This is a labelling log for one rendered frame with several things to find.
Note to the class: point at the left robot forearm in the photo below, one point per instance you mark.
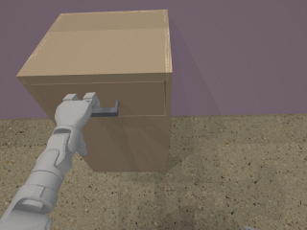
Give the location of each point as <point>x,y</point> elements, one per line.
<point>39,194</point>

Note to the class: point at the cabinet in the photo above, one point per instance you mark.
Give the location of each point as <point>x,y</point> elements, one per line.
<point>110,46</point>

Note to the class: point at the drawer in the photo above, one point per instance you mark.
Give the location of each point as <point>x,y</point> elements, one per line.
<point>136,98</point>

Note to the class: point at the robot left hand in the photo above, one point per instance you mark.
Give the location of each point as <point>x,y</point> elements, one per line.
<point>75,113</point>

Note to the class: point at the robot left upper arm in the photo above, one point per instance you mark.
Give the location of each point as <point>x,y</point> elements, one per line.
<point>23,220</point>

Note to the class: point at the handle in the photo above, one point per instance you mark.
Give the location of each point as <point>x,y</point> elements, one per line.
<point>106,111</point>

